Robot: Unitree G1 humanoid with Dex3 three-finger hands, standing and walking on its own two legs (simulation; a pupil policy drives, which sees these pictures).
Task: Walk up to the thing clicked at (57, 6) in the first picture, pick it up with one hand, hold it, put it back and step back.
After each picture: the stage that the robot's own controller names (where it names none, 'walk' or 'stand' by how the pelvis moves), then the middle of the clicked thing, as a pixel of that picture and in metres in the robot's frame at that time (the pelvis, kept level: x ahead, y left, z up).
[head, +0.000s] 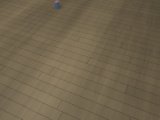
stand; (57, 4) +2.36 +0.36 -0.72
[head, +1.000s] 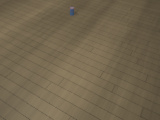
walk; (71, 11) +2.23 +0.12 -0.70
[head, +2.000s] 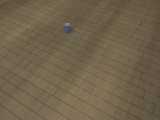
walk; (67, 28) +1.60 +0.15 -0.71
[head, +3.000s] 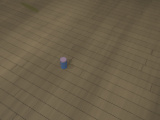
walk; (63, 63) +1.08 +0.16 -0.71
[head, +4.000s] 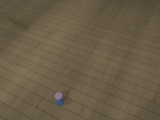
walk; (59, 99) +0.67 +0.20 -0.70
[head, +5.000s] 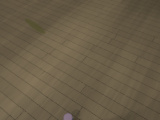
walk; out of the picture +0.46 +0.17 -0.69
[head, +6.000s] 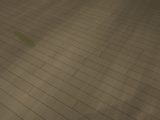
stand; out of the picture +0.39 +0.18 -0.72
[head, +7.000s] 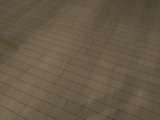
stand; out of the picture +0.37 +0.23 -0.72
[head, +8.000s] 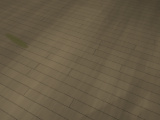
stand; out of the picture +0.39 +0.19 -0.73
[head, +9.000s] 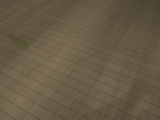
stand; out of the picture +0.38 +0.19 -0.73
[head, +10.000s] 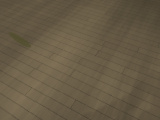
go down; out of the picture +0.38 +0.18 -0.73
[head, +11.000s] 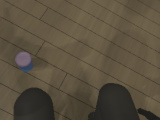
go down; (24, 62) +0.46 +0.22 -0.35
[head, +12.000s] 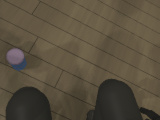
approach; (17, 60) +0.46 +0.23 -0.31
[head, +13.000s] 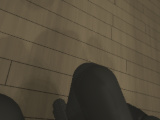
close in; out of the picture +0.44 +0.28 -0.22
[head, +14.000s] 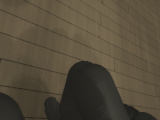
close; out of the picture +0.43 +0.29 -0.23
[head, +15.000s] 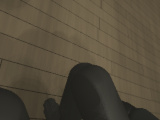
lift; out of the picture +0.41 +0.26 -0.23
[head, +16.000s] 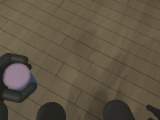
lift; (22, 81) +0.34 +0.20 -0.01
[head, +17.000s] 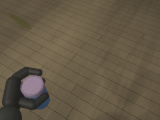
hold; (36, 93) +0.32 +0.17 +0.01
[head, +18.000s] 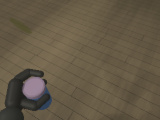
hold; (38, 94) +0.32 +0.17 +0.01
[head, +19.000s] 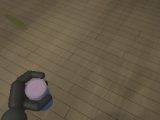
crouch; (40, 95) +0.33 +0.16 -0.01
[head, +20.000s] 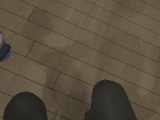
crouch; out of the picture +0.47 +0.23 -0.09
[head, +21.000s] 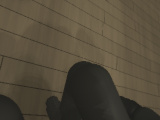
lower; out of the picture +0.43 +0.31 -0.23
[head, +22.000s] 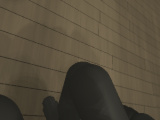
lower; out of the picture +0.43 +0.31 -0.23
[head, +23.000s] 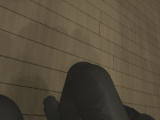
lower; out of the picture +0.44 +0.31 -0.23
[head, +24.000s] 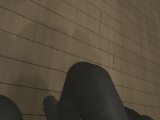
lower; out of the picture +0.44 +0.31 -0.23
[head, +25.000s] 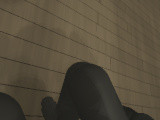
draw back; out of the picture +0.43 +0.28 -0.24
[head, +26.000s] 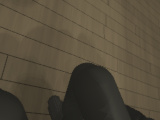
stand; out of the picture +0.44 +0.28 -0.24
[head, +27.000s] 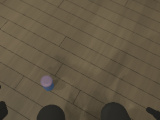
walk; (47, 83) +0.45 +0.19 -0.48
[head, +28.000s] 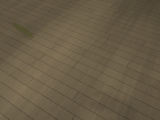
stand; out of the picture +0.40 +0.15 -0.66
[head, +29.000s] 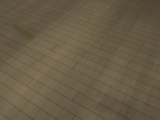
stand; out of the picture +0.41 +0.16 -0.67
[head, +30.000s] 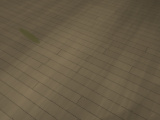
stand; out of the picture +0.41 +0.15 -0.71
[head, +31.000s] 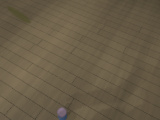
walk; (62, 114) +0.45 +0.12 -0.70
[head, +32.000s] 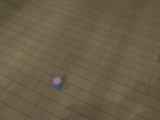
walk; (57, 83) +0.68 +0.19 -0.70
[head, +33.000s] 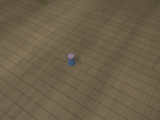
stand; (71, 59) +1.04 +0.14 -0.69
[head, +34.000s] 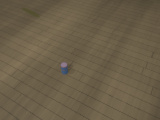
stand; (64, 68) +1.06 +0.18 -0.73
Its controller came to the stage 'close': yes
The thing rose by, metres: 0.72
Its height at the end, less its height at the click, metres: +0.00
